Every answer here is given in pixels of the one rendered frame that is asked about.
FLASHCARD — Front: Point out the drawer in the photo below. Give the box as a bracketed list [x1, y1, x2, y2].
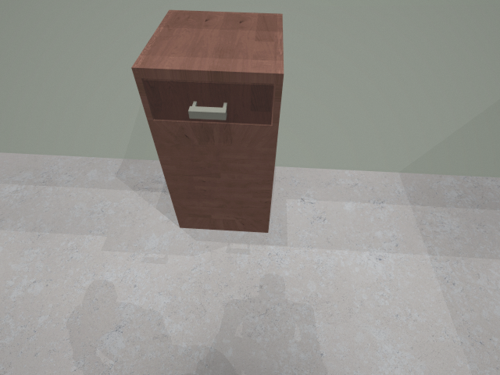
[144, 79, 274, 124]

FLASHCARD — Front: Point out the cabinet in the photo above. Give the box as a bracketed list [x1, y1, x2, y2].
[131, 10, 284, 233]

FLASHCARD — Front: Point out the handle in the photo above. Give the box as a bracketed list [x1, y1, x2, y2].
[188, 102, 227, 120]

